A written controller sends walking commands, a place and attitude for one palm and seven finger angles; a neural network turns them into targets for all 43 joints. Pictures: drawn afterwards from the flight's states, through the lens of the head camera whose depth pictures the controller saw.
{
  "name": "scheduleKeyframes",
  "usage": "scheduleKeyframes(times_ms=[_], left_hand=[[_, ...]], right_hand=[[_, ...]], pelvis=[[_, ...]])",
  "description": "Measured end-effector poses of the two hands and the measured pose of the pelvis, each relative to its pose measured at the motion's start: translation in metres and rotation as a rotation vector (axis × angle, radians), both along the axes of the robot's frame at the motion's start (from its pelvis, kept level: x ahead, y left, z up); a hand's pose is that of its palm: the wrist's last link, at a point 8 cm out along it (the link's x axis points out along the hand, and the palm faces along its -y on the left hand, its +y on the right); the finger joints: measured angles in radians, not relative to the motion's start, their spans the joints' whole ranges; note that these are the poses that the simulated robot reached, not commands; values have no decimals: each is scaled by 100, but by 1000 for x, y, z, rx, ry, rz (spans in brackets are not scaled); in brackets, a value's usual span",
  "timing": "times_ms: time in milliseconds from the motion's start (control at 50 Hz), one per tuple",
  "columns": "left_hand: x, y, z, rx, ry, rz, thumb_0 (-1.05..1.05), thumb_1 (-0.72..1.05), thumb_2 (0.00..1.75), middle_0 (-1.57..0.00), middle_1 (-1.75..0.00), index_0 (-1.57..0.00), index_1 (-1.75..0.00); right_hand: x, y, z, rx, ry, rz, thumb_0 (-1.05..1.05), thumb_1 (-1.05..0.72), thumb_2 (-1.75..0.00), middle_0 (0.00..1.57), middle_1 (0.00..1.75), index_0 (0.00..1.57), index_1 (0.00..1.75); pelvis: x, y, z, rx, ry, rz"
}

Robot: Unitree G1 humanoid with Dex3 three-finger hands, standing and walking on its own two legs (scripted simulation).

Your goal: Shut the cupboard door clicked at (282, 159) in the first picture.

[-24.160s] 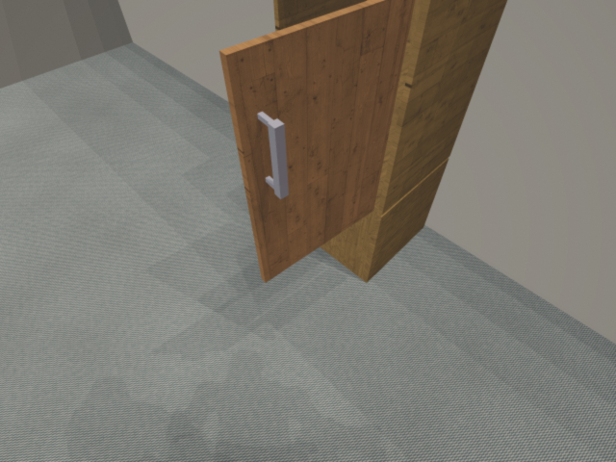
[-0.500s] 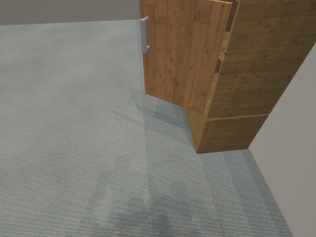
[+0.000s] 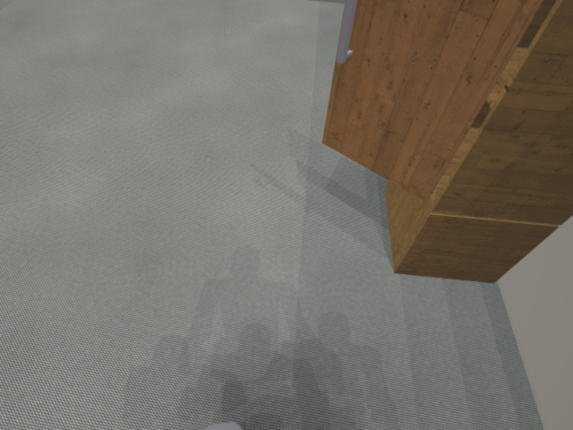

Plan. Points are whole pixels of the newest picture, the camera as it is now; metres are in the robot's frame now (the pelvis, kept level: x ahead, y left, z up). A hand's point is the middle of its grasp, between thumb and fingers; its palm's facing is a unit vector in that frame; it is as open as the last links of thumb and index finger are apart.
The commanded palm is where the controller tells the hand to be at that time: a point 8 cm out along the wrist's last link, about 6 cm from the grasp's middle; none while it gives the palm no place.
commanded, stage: walk to a spot facing it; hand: left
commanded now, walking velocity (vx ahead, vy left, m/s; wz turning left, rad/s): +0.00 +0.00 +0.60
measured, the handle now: (350, 28) +0.98 -0.13 +0.08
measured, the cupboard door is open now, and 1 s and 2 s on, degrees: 55 55 55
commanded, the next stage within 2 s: turn to face it in 1.18 s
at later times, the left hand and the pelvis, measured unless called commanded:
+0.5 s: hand out of the picture -0.01 +0.20 -0.14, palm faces +0.32 -0.91 -0.26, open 7.3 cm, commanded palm none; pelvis -0.01 -0.01 +0.02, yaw +20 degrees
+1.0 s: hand out of the picture +0.10 +0.30 -0.14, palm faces +0.53 -0.81 -0.25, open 7.3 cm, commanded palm none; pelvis +0.13 +0.07 +0.00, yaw +33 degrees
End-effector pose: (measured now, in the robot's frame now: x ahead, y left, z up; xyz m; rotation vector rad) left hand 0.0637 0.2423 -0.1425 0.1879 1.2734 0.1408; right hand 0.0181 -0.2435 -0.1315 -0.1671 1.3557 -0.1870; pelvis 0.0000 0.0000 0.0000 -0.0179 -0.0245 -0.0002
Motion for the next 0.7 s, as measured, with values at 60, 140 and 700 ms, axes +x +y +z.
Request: scheduleKeyframes(times_ms=[60, 140, 700], left_hand=[[-16, 9, 2, 9, 37, 39, 0, 91, 90, -20, -30, -21, -30], [-27, 17, 17, 24, 21, 87, 0, 91, 90, -20, -30, -20, -30], [-152, 36, 2, -4, 78, 513, 0, 91, 90, -20, -30, -21, -30]], right_hand=[[0, 11, 2, 7, 6, 31, 1, -91, -90, 20, 30, 20, 30], [2, 16, 8, 13, 22, 77, 1, -91, -90, 20, 30, 20, 30], [202, 82, 23, -25, -217, 591, 1, -91, -90, 19, 30, 20, 30]], pelvis=[[-5, 4, 3, 9, 15, 24], [-9, 4, 13, -1, 39, 71], [17, 37, 0, 24, 49, 473]])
